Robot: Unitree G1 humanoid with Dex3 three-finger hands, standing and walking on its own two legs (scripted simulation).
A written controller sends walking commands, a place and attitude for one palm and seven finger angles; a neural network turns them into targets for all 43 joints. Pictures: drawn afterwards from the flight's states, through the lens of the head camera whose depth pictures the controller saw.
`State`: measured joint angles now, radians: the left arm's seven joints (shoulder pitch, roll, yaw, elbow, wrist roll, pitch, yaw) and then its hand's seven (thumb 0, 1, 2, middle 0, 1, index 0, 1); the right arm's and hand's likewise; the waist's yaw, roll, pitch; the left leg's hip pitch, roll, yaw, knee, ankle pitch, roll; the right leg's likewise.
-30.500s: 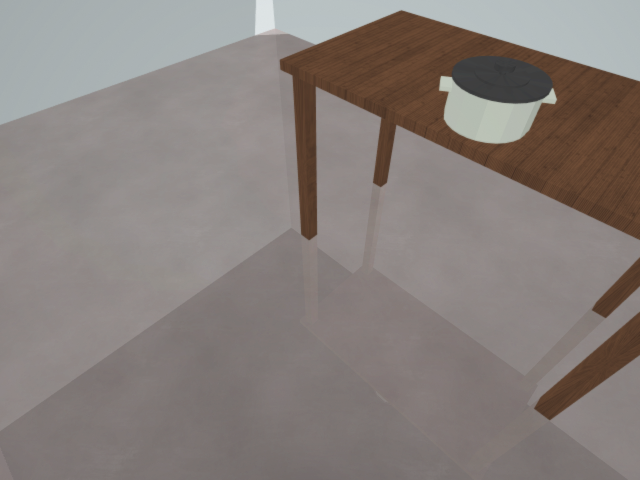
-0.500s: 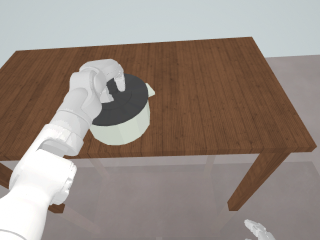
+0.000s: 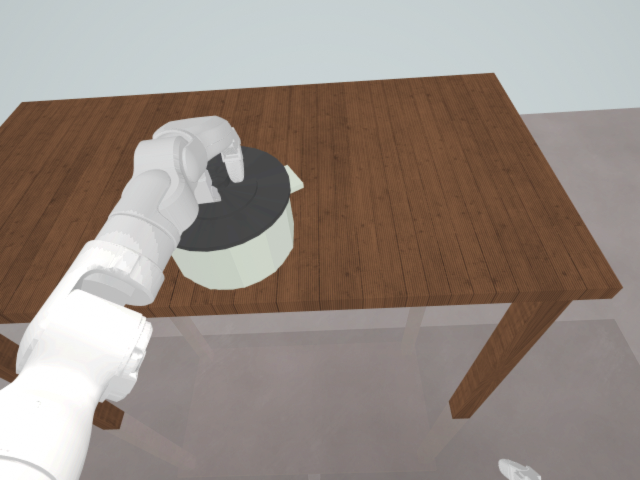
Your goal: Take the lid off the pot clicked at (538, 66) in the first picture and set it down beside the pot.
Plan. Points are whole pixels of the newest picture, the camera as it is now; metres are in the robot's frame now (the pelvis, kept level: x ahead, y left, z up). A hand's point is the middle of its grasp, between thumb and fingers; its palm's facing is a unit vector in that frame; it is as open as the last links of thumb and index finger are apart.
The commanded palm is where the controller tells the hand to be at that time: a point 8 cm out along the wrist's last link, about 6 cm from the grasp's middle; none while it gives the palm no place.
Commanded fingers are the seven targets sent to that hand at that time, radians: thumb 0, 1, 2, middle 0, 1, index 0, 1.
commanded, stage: close the fingers and squeeze the knob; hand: left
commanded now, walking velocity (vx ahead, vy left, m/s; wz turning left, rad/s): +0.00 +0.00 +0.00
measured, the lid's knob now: (213, 179) +0.48 +0.14 +0.12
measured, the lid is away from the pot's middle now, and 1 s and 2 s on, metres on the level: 0.00 0.01 0.02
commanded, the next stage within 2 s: lift the lid straight up in 0.10 s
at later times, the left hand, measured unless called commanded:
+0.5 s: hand (210, 181) +0.45 +0.14 +0.14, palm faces -0.36 -0.04 -0.93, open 6.9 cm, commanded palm +0.44 +0.13 +0.22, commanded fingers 0.00 0.72 0.91 -0.87 -1.06 -0.92 -1.09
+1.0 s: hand (206, 155) +0.45 +0.13 +0.18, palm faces -0.29 -0.06 -0.95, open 6.9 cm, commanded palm +0.44 +0.14 +0.26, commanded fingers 0.00 0.72 0.91 -0.87 -1.06 -0.92 -1.09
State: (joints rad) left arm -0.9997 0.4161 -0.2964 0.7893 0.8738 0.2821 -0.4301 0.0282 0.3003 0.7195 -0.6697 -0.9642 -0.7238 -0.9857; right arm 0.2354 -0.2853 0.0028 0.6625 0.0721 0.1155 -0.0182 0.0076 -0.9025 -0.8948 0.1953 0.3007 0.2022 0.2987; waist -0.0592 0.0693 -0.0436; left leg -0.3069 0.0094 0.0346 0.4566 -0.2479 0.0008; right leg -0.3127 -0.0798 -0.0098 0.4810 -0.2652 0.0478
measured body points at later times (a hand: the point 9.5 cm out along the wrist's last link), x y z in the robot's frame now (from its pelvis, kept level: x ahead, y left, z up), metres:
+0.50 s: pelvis +0.01 +0.00 +0.00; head +0.04 -0.03 +0.45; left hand +0.47 +0.14 +0.20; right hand +0.12 -0.25 -0.13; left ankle -0.01 +0.12 -0.74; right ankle -0.02 -0.15 -0.74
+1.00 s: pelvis +0.00 +0.00 +0.00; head +0.03 -0.05 +0.45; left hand +0.47 +0.13 +0.24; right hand +0.14 -0.26 -0.13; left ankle -0.01 +0.12 -0.74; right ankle -0.02 -0.15 -0.74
